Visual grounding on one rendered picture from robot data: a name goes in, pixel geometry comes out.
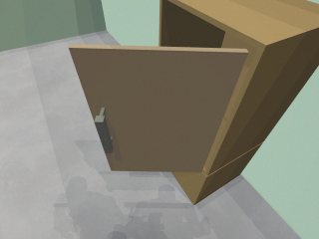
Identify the cupboard door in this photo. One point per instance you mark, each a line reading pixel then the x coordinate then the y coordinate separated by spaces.
pixel 164 105

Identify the handle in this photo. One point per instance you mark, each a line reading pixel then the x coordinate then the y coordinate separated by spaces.
pixel 103 132

